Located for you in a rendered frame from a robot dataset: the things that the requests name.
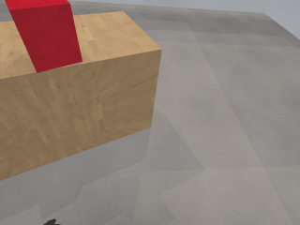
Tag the pedestal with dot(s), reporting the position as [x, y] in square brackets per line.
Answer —
[61, 112]

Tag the carton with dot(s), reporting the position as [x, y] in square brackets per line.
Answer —
[48, 32]

